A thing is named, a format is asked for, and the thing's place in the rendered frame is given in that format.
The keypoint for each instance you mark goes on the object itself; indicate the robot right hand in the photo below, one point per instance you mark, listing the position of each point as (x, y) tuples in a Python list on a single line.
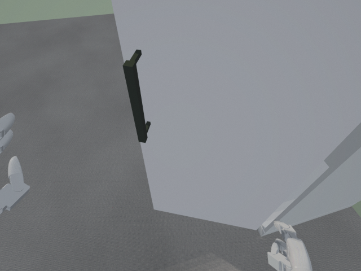
[(294, 252)]

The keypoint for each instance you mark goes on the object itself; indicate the handle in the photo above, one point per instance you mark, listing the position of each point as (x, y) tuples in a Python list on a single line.
[(132, 81)]

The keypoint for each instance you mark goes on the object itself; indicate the fridge door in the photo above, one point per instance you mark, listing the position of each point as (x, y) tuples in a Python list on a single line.
[(246, 98)]

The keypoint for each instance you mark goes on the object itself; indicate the robot left hand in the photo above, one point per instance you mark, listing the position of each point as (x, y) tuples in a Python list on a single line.
[(11, 193)]

